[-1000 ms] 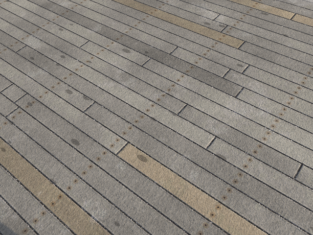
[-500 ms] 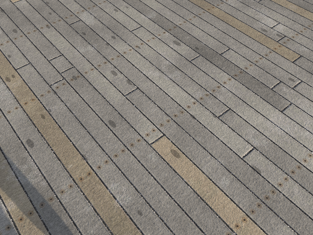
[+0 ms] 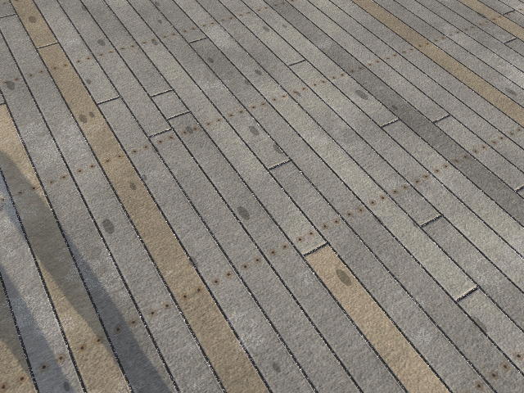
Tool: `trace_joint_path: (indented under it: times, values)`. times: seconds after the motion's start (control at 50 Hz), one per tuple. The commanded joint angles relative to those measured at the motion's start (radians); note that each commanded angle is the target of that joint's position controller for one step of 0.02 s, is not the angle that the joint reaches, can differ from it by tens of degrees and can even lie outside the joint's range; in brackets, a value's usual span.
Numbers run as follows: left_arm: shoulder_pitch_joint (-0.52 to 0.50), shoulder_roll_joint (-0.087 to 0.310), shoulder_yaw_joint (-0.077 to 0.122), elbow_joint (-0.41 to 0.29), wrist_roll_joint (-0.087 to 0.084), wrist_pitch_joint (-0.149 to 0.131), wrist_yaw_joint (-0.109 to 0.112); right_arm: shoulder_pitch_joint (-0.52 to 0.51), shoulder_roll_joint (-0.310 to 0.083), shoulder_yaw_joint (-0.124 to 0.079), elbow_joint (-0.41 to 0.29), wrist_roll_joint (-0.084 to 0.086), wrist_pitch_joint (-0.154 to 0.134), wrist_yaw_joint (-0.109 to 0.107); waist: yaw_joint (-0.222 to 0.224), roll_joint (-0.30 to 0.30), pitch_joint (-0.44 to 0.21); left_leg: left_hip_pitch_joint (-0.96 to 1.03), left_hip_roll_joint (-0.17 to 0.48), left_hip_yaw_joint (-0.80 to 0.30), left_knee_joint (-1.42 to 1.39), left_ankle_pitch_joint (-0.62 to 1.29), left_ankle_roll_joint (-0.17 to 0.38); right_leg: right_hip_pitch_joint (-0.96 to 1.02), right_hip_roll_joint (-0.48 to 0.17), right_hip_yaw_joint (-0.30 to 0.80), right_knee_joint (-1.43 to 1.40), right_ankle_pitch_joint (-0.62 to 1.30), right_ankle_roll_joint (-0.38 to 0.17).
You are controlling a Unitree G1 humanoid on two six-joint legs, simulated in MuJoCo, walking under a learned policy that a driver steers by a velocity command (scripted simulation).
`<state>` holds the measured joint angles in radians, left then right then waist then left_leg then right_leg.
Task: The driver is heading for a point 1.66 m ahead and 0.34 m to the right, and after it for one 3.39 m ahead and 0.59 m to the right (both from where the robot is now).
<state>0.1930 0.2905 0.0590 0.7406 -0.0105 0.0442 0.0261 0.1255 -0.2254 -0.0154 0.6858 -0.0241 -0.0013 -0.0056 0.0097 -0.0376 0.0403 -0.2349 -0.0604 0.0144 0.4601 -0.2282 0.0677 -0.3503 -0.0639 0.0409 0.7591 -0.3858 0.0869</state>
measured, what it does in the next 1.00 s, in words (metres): steps on the spot, turning right: right foot, then left foot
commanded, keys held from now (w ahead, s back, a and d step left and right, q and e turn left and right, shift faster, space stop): e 0.48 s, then w+e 0.04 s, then w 0.44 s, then w+q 0.02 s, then q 0.02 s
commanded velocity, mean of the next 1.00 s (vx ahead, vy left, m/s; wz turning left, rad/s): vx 0.15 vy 0.00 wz -0.33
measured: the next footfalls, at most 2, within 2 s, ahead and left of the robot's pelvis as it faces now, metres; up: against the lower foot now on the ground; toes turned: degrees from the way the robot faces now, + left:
right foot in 0.14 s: +0.01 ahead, -0.14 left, +0.00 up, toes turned -5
left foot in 0.50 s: +0.07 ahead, +0.11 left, +0.00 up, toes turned -21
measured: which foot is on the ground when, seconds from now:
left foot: down 0.00-0.18, up 0.20-0.48, down 0.50-1.00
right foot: up 0.00-0.12, down 0.14-0.50, up 0.52-0.96, down 0.98-1.00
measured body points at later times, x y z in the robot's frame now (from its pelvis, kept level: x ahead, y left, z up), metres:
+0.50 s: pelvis -0.01 +0.01 -0.01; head +0.03 +0.00 +0.44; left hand +0.21 +0.26 -0.10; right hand +0.08 -0.30 -0.09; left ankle +0.03 +0.12 -0.74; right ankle -0.03 -0.13 -0.74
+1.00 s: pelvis +0.08 -0.06 -0.01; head +0.09 -0.07 +0.44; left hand +0.36 +0.09 -0.08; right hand -0.03 -0.33 -0.13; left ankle +0.03 +0.12 -0.74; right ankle +0.08 -0.18 -0.74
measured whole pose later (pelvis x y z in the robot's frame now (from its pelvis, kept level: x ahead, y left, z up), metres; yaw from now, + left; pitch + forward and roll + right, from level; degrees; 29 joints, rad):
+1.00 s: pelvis +0.08 -0.06 -0.01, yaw -22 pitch +2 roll +1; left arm 0.13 0.26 0.04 0.65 -0.02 -0.06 -0.02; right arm 0.42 -0.30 -0.06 0.80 0.02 -0.05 0.01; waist -0.08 0.01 -0.01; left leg -0.07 0.04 0.01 0.43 -0.38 -0.02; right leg -0.36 -0.02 -0.03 0.50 -0.17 -0.03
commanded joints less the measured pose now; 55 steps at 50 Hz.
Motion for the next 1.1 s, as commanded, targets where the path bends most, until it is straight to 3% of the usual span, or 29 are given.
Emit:
trace_joint_path:
  times: [0.02,0.1,0.14,0.16,0.18,0.2,0.22,0.26,0.28,0.34,0.42,0.48,0.5,0.52,0.54,0.56,0.58,0.62,0.66,0.8,0.88,0.92,0.96,0.98,1.0,1.02,1.04,1.06,1.1]
  values:
    - [-0.044,0.121,0.026,-0.082,-0.008,-0.014,0.001,-0.007,-0.209,-0.062,-0.037,0.005,-0.003,-0.008,-0.038,0.167,-0.048,0.061,0.3,-0.238,-0.142,0.158,0.174,0.0,0.009,-0.019,-0.055,-0.03,-0.014]
    - [0.0,0.099,0.022,-0.078,-0.007,-0.022,-0.006,-0.021,-0.219,-0.072,-0.028,0.023,0.012,-0.025,-0.011,0.142,-0.066,0.112,0.328,-0.225,-0.076,0.326,0.17,0.017,0.026,-0.054,-0.138,0.012,-0.05]
    - [0.019,0.112,0.024,-0.081,0.0,-0.026,-0.014,0.0,-0.214,-0.079,-0.017,0.034,0.019,-0.033,0.007,0.109,-0.079,0.1,0.292,-0.163,-0.015,0.305,0.107,0.089,0.022,-0.034,-0.281,0.227,-0.096]
    - [0.027,0.168,0.038,-0.088,0.007,-0.026,-0.011,0.005,-0.195,-0.078,-0.029,0.022,0.014,-0.036,-0.01,0.008,-0.097,0.04,0.222,-0.087,0.089,0.212,0.045,0.15,-0.042,0.068,-0.295,0.476,-0.14]
    - [0.039,0.23,0.058,-0.085,-0.002,-0.028,-0.006,-0.028,-0.163,-0.074,-0.063,0.003,0.007,-0.037,-0.03,-0.178,-0.104,-0.081,0.074,0.052,0.224,0.058,-0.041,0.192,-0.16,0.267,-0.33,0.581,-0.251]
    - [0.047,0.207,0.054,-0.1,0.003,-0.032,-0.006,-0.114,-0.151,-0.071,-0.08,-0.002,0.006,-0.039,0.034,-0.227,-0.075,-0.223,-0.009,0.041,0.358,-0.218,-0.083,0.239,-0.247,0.41,-0.404,0.619,-0.361]
    - [0.084,0.192,0.048,-0.097,0.023,-0.045,-0.005,-0.141,-0.157,-0.076,-0.093,0.009,0.007,-0.034,0.063,-0.205,-0.084,-0.319,-0.008,-0.037,0.56,-0.423,-0.09,0.28,-0.292,0.458,-0.438,0.646,-0.415]
    - [0.016,0.197,0.052,-0.106,0.006,-0.063,-0.004,-0.07,-0.159,-0.085,-0.072,0.026,0.017,-0.024,0.004,-0.065,-0.075,-0.373,0.032,-0.092,0.641,-0.36,-0.101,0.296,-0.22,0.345,-0.396,0.669,-0.349]
    - [-0.016,0.189,0.052,-0.113,-0.007,-0.06,0.0,-0.058,-0.161,-0.086,-0.067,0.024,0.017,-0.025,-0.009,-0.051,-0.078,-0.359,0.048,-0.093,0.566,-0.306,-0.11,0.296,-0.187,0.305,-0.388,0.66,-0.31]
    - [-0.018,0.189,0.057,-0.12,-0.009,-0.028,0.011,-0.059,-0.127,-0.075,-0.071,0.026,0.005,-0.017,0.002,-0.092,-0.119,-0.272,0.024,-0.058,0.434,-0.231,-0.146,0.292,-0.139,0.283,-0.359,0.709,-0.296]
    - [-0.035,0.208,0.069,-0.138,-0.013,-0.005,0.009,-0.035,-0.143,-0.078,-0.074,0.039,-0.001,-0.002,0.016,-0.142,-0.133,-0.13,0.0,-0.052,0.228,-0.165,-0.141,0.22,-0.121,0.336,-0.351,0.589,-0.281]
    - [-0.09,0.188,0.062,-0.159,-0.028,0.0,0.008,0.057,-0.159,-0.094,-0.052,0.035,-0.011,0.004,-0.037,-0.146,-0.124,0.026,-0.006,-0.031,-0.06,0.03,-0.113,0.14,-0.072,0.378,-0.312,0.403,-0.221]
    - [-0.06,0.152,0.052,-0.156,-0.022,-0.003,0.01,0.098,-0.193,-0.106,-0.046,0.028,-0.014,-0.001,-0.038,-0.078,-0.154,0.155,0.076,-0.091,-0.105,0.06,-0.081,0.042,-0.02,0.343,-0.25,0.173,-0.172]
    - [-0.002,0.065,0.028,-0.147,0.006,-0.006,0.003,0.129,-0.256,-0.116,-0.063,0.013,-0.009,-0.013,-0.019,0.18,-0.172,0.266,0.316,-0.342,-0.162,0.024,0.006,-0.13,0.116,0.184,0.018,-0.176,-0.1]
    - [-0.007,0.123,0.047,-0.187,-0.007,-0.023,0.009,0.133,-0.318,-0.126,-0.058,-0.021,-0.017,0.002,-0.012,0.325,-0.103,0.144,0.462,-0.637,-0.258,-0.215,0.164,-0.3,0.144,0.135,0.204,-0.263,-0.08]
    - [-0.024,0.182,0.063,-0.171,-0.01,-0.033,0.013,0.09,-0.258,-0.109,-0.078,-0.013,-0.036,0.004,-0.012,0.215,-0.041,0.103,0.434,-0.63,-0.301,-0.445,0.188,-0.331,0.086,0.169,0.322,-0.175,-0.083]
    - [-0.022,0.196,0.071,-0.152,-0.005,-0.035,0.011,0.052,-0.213,-0.095,-0.071,0.008,-0.047,-0.001,0.004,0.183,0.007,0.089,0.376,-0.536,-0.304,-0.477,0.146,-0.36,0.08,0.156,0.35,-0.097,-0.08]
    - [0.005,0.145,0.059,-0.118,0.006,-0.04,0.009,0.059,-0.185,-0.083,-0.057,0.027,-0.06,-0.012,-0.002,0.156,0.012,0.127,0.313,-0.418,-0.315,-0.396,0.105,-0.37,0.066,0.133,0.369,0.02,-0.058]
    - [-0.015,0.109,0.047,-0.117,-0.001,-0.059,-0.001,0.124,-0.174,-0.078,-0.031,0.022,-0.073,-0.016,-0.027,0.152,0.015,0.146,0.283,-0.337,-0.334,-0.319,0.105,-0.372,0.057,0.095,0.358,0.106,-0.052]
    - [-0.129,0.049,0.013,-0.156,-0.005,-0.1,-0.027,0.211,-0.223,-0.089,0.011,0.037,-0.078,-0.01,-0.083,0.167,0.016,0.169,0.297,-0.216,-0.355,-0.095,0.134,-0.298,-0.006,-0.018,0.015,0.2,-0.039]
    - [-0.147,0.058,0.009,-0.164,-0.015,-0.111,-0.044,0.245,-0.245,-0.092,0.035,0.051,-0.071,0.003,-0.095,0.173,0.03,0.121,0.312,-0.184,-0.326,-0.084,0.141,-0.167,0.013,-0.056,-0.136,0.165,-0.067]
    - [-0.134,0.069,0.01,-0.167,-0.022,-0.116,-0.051,0.248,-0.25,-0.092,0.045,0.059,-0.064,0.009,-0.076,0.17,0.033,0.116,0.333,-0.193,-0.303,-0.08,0.136,-0.102,0.019,-0.061,-0.203,0.166,-0.099]
    - [-0.029,0.088,0.023,-0.131,-0.019,-0.119,-0.051,0.231,-0.241,-0.086,0.051,0.061,-0.055,0.011,-0.006,0.141,-0.005,0.057,0.309,-0.155,-0.203,0.012,0.103,0.098,0.056,-0.094,-0.293,0.206,-0.132]
    - [0.092,0.127,0.044,-0.099,-0.02,-0.12,-0.041,0.234,-0.203,-0.07,0.054,0.053,-0.056,0.013,0.054,0.106,-0.07,-0.019,0.255,-0.112,-0.043,0.127,0.07,0.296,0.052,-0.069,-0.317,0.199,-0.158]
    - [0.247,0.199,0.062,-0.086,0.003,-0.119,-0.028,0.203,-0.124,-0.037,0.021,0.027,-0.061,0.017,0.123,-0.056,-0.2,-0.171,0.16,-0.03,0.308,0.01,0.0,0.522,-0.161,0.181,-0.367,0.187,-0.215]
    - [0.264,0.289,0.078,-0.089,0.026,-0.119,-0.031,0.243,-0.084,-0.028,-0.02,0.034,-0.077,0.006,0.082,-0.276,-0.232,-0.46,0.025,-0.024,0.593,-0.34,-0.054,0.62,-0.368,0.559,-0.474,0.162,-0.351]
    - [0.238,0.193,0.054,-0.09,0.025,-0.128,-0.036,0.223,-0.192,-0.058,0.003,0.052,-0.08,0.0,0.095,-0.133,-0.174,-0.496,0.059,-0.147,0.727,-0.334,-0.059,0.533,-0.359,0.523,-0.476,0.263,-0.36]
    - [0.177,0.14,0.036,-0.094,0.023,-0.134,-0.039,0.211,-0.212,-0.068,0.005,0.059,-0.074,0.003,0.06,-0.115,-0.118,-0.49,0.081,-0.16,0.745,-0.267,-0.055,0.463,-0.322,0.361,-0.461,0.438,-0.328]
    - [0.06,0.082,0.021,-0.1,0.011,-0.135,-0.046,0.21,-0.19,-0.073,0.027,0.046,-0.046,-0.001,0.005,-0.073,-0.066,-0.429,0.124,-0.139,0.678,-0.158,-0.076,0.347,-0.223,0.138,-0.472,0.651,-0.27]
